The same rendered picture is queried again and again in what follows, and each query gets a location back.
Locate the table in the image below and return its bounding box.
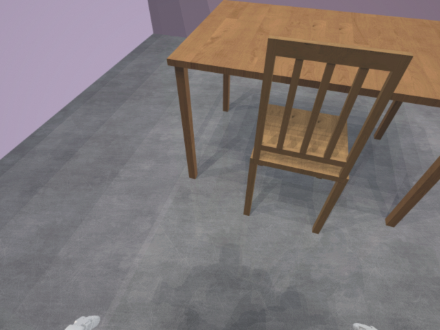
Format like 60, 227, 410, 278
167, 0, 440, 227

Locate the chair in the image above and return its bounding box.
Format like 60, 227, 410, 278
243, 35, 413, 234

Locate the robot left hand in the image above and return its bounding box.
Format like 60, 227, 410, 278
65, 316, 100, 330

